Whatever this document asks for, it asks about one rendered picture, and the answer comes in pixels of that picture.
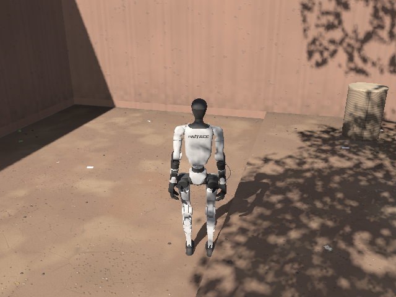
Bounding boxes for robot left hand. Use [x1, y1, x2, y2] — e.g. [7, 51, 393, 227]
[168, 182, 183, 200]

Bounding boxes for robot right hand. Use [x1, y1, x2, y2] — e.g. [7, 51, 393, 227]
[212, 183, 226, 201]

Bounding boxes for robot left forearm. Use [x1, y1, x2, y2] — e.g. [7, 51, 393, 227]
[169, 151, 180, 183]

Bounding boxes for right robot foot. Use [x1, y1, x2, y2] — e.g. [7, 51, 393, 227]
[205, 241, 214, 257]

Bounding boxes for robot right upper arm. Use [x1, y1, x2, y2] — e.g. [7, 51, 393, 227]
[212, 126, 224, 161]

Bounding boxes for left robot thigh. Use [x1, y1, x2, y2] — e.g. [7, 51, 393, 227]
[177, 173, 192, 218]

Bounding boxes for robot left upper arm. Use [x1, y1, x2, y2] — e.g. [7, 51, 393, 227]
[173, 125, 186, 160]

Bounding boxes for robot right forearm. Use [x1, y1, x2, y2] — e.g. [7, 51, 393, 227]
[217, 153, 226, 184]

